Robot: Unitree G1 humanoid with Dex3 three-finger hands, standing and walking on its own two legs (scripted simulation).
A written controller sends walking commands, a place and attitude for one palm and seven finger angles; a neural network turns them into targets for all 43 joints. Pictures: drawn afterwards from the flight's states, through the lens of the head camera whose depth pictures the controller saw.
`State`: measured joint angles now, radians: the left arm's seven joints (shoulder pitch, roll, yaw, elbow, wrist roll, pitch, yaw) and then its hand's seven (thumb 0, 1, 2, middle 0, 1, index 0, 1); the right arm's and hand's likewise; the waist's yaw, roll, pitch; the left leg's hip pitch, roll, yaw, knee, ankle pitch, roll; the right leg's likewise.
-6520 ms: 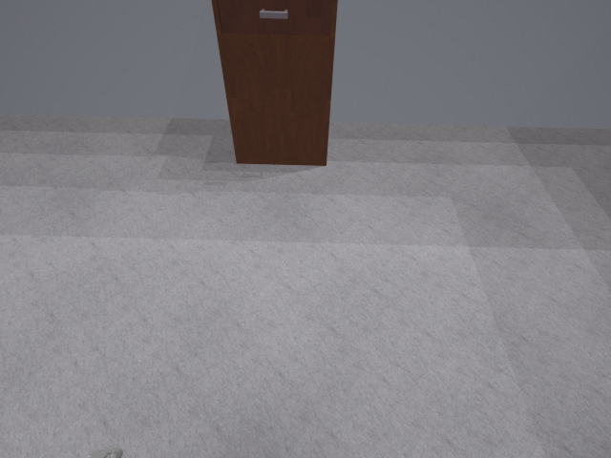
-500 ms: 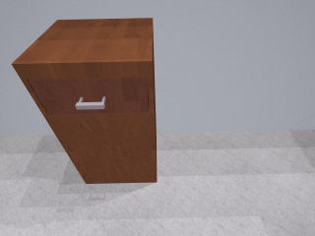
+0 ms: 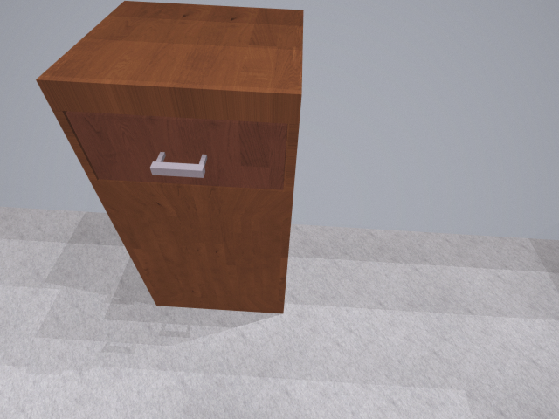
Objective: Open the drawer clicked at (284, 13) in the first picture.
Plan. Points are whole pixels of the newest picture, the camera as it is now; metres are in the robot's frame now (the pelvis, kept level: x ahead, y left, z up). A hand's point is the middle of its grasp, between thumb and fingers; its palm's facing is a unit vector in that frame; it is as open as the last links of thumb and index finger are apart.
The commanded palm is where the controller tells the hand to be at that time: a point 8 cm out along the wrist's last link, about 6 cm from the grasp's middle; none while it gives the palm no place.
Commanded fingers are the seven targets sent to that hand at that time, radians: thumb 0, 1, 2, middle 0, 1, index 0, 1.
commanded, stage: shuffle to correct the standing spot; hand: left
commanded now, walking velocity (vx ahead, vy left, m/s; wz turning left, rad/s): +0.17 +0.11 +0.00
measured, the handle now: (180, 163) +0.59 +0.26 +0.00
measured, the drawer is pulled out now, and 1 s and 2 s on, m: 0.00 0.00 0.00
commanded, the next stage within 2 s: come to a stop and stand still in 0.60 s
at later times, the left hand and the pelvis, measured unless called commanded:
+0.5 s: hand (183, 401) +0.18 +0.17 -0.15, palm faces +0.07 -0.97 -0.23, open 7.3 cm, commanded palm none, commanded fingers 0.00 0.90 0.90 -0.20 -0.30 -0.20 -0.30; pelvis +0.10 +0.00 +0.00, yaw +2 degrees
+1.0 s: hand out of the picture +0.14 +0.25 -0.16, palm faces +0.08 -0.97 -0.22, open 7.4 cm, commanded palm none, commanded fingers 0.00 0.90 0.90 -0.20 -0.30 -0.20 -0.30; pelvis +0.14 +0.06 +0.01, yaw +0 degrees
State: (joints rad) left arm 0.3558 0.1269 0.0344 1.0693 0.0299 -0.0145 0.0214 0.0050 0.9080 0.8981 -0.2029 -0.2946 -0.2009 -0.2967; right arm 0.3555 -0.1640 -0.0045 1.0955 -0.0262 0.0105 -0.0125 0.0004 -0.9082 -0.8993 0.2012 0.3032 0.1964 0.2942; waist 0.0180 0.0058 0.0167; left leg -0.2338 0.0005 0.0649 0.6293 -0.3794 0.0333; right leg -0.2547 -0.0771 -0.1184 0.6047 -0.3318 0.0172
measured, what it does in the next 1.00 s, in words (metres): walks ahead: right foot, then left foot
